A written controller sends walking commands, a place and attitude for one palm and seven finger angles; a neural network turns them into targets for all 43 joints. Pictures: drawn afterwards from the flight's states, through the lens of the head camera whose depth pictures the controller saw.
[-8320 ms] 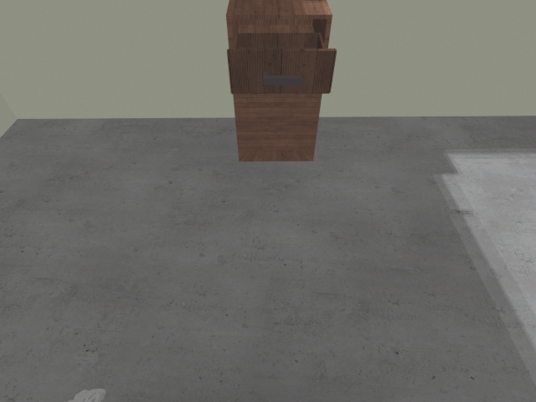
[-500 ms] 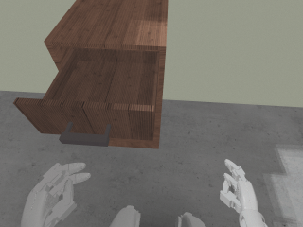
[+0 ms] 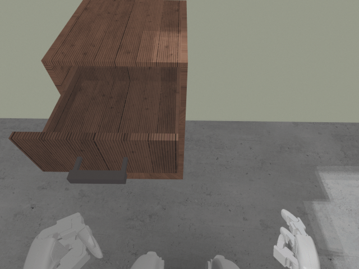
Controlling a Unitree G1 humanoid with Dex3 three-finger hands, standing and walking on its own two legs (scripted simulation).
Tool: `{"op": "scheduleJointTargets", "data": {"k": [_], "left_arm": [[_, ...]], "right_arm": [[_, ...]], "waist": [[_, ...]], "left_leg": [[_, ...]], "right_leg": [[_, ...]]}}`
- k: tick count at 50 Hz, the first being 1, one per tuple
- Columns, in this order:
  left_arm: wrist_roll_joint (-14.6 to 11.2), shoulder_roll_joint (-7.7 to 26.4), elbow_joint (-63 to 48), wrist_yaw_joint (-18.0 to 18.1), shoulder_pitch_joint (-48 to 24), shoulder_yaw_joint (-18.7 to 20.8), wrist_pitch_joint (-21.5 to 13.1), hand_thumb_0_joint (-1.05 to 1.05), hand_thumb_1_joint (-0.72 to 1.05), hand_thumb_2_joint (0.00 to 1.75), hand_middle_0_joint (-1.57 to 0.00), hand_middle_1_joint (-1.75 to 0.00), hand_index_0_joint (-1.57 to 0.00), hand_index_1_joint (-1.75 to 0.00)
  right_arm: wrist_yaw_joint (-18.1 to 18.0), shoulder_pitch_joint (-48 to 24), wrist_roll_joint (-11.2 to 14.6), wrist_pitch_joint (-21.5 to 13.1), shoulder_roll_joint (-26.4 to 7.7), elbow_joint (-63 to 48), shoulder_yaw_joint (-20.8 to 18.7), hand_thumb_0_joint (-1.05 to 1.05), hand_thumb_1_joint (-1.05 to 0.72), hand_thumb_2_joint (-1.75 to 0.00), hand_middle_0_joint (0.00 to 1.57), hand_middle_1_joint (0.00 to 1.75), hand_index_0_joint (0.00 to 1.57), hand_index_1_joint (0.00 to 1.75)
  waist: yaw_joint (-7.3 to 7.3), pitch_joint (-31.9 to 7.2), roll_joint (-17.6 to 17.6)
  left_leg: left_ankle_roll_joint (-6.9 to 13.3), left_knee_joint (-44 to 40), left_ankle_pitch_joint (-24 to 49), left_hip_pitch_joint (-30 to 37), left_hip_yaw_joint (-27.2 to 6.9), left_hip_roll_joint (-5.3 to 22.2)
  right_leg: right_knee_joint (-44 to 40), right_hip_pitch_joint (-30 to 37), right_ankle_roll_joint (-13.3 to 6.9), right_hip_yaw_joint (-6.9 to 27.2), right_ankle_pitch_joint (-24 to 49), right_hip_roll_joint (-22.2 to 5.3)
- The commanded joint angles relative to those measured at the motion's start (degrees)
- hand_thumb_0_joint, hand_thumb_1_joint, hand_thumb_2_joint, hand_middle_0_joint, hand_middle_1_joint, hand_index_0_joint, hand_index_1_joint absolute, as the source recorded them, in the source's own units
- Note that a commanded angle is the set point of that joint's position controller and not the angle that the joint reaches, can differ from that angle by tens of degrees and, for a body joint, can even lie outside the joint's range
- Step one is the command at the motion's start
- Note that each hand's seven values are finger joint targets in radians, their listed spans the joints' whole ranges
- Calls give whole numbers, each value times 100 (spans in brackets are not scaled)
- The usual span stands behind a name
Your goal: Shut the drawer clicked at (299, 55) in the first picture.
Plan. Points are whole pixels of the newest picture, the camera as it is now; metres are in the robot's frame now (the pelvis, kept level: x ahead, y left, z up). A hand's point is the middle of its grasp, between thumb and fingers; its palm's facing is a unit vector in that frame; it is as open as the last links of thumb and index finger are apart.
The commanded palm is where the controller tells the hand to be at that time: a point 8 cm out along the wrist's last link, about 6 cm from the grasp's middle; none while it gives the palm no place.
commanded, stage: raise the hand and make a fist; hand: left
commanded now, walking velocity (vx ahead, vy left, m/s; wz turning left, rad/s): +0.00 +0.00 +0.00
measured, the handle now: (100, 168) +0.34 +0.23 -0.01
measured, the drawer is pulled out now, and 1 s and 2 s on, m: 0.27 0.27 0.27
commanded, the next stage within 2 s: bring the fist close to the handle in 0.82 s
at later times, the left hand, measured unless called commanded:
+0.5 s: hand (81, 251) +0.15 +0.17 +0.09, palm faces +0.07 -1.00 -0.02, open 3.3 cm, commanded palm +0.09 +0.22 +0.09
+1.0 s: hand (87, 252) +0.15 +0.16 +0.09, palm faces +0.08 -1.00 -0.05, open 3.3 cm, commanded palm +0.11 +0.22 +0.08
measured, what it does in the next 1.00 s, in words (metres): stands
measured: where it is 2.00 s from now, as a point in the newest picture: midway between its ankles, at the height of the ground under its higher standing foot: outside the picture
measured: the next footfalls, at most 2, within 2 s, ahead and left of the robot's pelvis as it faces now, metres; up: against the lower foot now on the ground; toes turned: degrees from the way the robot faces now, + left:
none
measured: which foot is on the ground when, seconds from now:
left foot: down 0.00-1.00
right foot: down 0.00-1.00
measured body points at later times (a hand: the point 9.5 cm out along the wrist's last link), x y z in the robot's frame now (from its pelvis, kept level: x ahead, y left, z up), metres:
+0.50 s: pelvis +0.01 +0.02 +0.00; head +0.05 +0.02 +0.45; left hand +0.14 +0.22 +0.10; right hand +0.22 -0.19 -0.05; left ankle +0.02 +0.11 -0.66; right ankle +0.03 -0.08 -0.66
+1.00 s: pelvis +0.01 +0.01 +0.00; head +0.05 +0.01 +0.45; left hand +0.14 +0.22 +0.09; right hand +0.22 -0.21 -0.06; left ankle +0.02 +0.11 -0.66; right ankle +0.03 -0.08 -0.66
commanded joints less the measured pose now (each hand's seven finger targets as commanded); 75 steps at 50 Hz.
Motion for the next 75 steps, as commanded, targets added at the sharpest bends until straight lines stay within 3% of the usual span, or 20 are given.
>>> {"op": "scheduleJointTargets", "data": {"k": [1, 3, 9, 12, 16, 19, 20, 24, 27, 31, 34, 40, 49, 51, 54, 55, 59, 62, 69, 75], "left_arm": [[73, 342, -1554, 187, 459, 99, -377, 0, 90, 90, -130, -149, -130, -149], [157, 279, -1745, 260, 541, -102, -284, 0, 90, 90, -134, -153, -134, -153], [329, 360, -1879, 412, 794, -109, 84, 0, 90, 90, -140, -160, -140, -160], [326, 247, -2199, 423, 824, -270, 142, 0, 90, 90, -140, -160, -140, -160], [333, 238, -2318, 445, 855, -318, 191, 0, 90, 90, -140, -160, -140, -160], [386, 269, -2443, 464, 1214, -347, 253, 0, 90, 90, -140, -160, -140, -160], [384, 198, -2564, 468, 1216, -430, 258, 0, 90, 90, -140, -160, -140, -160], [426, 219, -2382, 531, 1310, -401, 302, 0, 90, 90, -140, -160, -140, -160], [434, 157, -2567, 545, 1367, -493, 222, 0, 90, 90, -140, -160, -140, -160], [456, 163, -2683, 638, 1504, -501, 121, 0, 90, 90, -140, -160, -140, -160], [469, 276, -2553, 670, 1485, -385, 91, 0, 90, 90, -140, -160, -140, -160], [398, 200, -2476, 579, 1520, -389, 59, 0, 90, 90, -140, -160, -140, -160], [378, 296, -2109, 524, 933, -278, 37, 0, 90, 90, -140, -160, -140, -160], [347, 187, -1924, 489, 839, -362, -3, 0, 90, 90, -140, -160, -140, -160], [360, 443, -1768, 482, 602, -67, -104, 0, 90, 90, -140, -160, -140, -160], [335, 342, -1751, 460, 610, -139, -116, 0, 90, 90, -140, -160, -140, -160], [278, 400, -1579, 453, 436, 20, -184, 0, 90, 90, -140, -160, -140, -160], [254, 362, -1446, 422, 240, -7, -221, 0, 90, 90, -140, -160, -140, -160], [252, 416, -1007, 423, 78, 129, -326, 0, 90, 90, -140, -160, -140, -160], [222, 427, -895, 402, -292, 169, -535, 0, 90, 90, -140, -160, -140, -160]], "right_arm": [[21, -495, -37, -301, -484, -1139, -81, 0, -90, -90, 20, 30, 20, 30], [61, -501, -50, -259, -491, -1270, -45, 0, -90, -90, 20, 30, 20, 30], [77, -567, -32, -24, -462, -1473, 6, 0, -90, -90, 20, 30, 20, 30], [95, -481, -37, 19, -446, -1598, 53, 0, -90, -90, 20, 30, 20, 30], [112, -425, -32, 36, -453, -1626, 76, 0, -90, -90, 20, 30, 20, 30], [156, -462, -24, 12, -429, -1669, 74, 0, -90, -90, 20, 30, 20, 30], [168, -395, -17, 5, -433, -1682, 76, 0, -90, -90, 20, 30, 20, 30], [170, -473, -22, 24, -428, -1672, 50, 0, -90, -90, 20, 30, 20, 30], [188, -411, -31, 33, -427, -1721, 45, 0, -90, -90, 20, 30, 20, 30], [193, -366, -33, 43, -402, -1737, 16, 0, -90, -90, 20, 30, 20, 30], [172, -400, -30, 83, -417, -1709, 4, 0, -90, -90, 20, 30, 20, 30], [137, -420, -2, 106, -418, -1699, 3, 0, -90, -90, 20, 30, 20, 30], [68, -427, -12, 123, -451, -1611, 29, 0, -90, -90, 20, 30, 20, 30], [75, -384, -27, 109, -459, -1605, 45, 0, -90, -90, 20, 30, 20, 30], [47, -402, -40, 121, -484, -1520, 17, 0, -90, -90, 20, 30, 20, 30], [52, -376, -51, 125, -470, -1537, 36, 0, -90, -90, 20, 30, 20, 30], [37, -417, -57, 147, -454, -1441, 6, 0, -90, -90, 20, 30, 20, 30], [33, -399, -66, 145, -474, -1383, -3, 0, -90, -90, 20, 30, 20, 30], [35, -497, -93, 176, -478, -1244, -28, 0, -90, -90, 20, 30, 20, 30], [37, -478, -112, 158, -510, -1171, -27, 0, -90, -90, 20, 30, 20, 30]], "waist": [[22, -702, 3], [11, -686, 55], [60, -477, -65], [52, -578, 98], [21, -597, 9], [119, -658, 127], [73, -731, 150], [82, -458, -179], [87, -589, 13], [117, -738, 15], [99, -612, -149], [71, -575, -118], [-36, -375, -174], [-70, -434, -256], [-19, -645, -205], [-17, -682, -75], [10, -913, -111], [-54, -907, -140], [-47, -1000, -267], [-83, -1181, -73]], "left_leg": [[134, -1008, 1070, 333, -257, -129], [136, -1064, 1061, 380, -281, -124], [122, -1201, 988, 377, -333, -98], [108, -1226, 1053, 512, -322, -99], [97, -1239, 1108, 554, -360, -94], [83, -1264, 1374, 616, -381, -80], [79, -1254, 1451, 696, -374, -79], [83, -1243, 1289, 448, -396, -96], [71, -1217, 1294, 465, -349, -120], [75, -1161, 1380, 486, -329, -119], [83, -1126, 1294, 338, -333, -115], [105, -1093, 1188, 323, -299, -129], [120, -970, 917, 132, -301, -146], [124, -883, 829, 53, -286, -171], [119, -754, 913, -37, -262, -162], [114, -742, 939, -33, -236, -174], [113, -618, 1178, -110, -224, -163], [108, -541, 1163, -177, -219, -158], [104, -316, 1179, -530, -225, -150], [103, -154, 1113, -644, -220, -145]], "right_leg": [[-1116, 903, 198, 616, 333, 25], [-1062, 861, 196, 528, 400, 44], [-1062, 855, 189, 397, 422, 105], [-1029, 874, 189, 349, 504, 114], [-1028, 882, 191, 313, 561, 144], [-973, 969, 170, 278, 752, 138], [-950, 953, 177, 249, 816, 144], [-989, 937, 180, 268, 694, 145], [-917, 932, 176, 266, 687, 125], [-877, 942, 169, 288, 735, 131], [-915, 929, 175, 334, 691, 136], [-982, 944, 182, 401, 639, 124], [-1090, 775, 202, 536, 332, 101], [-1072, 718, 217, 578, 249, 90], [-1009, 763, 203, 680, 317, 77], [-980, 779, 199, 688, 362, 65], [-875, 904, 208, 746, 717, 56], [-822, 817, 228, 762, 747, 50], [-661, 771, 233, 863, 837, 22], [-447, 503, 208, 837, 684, 29]]}}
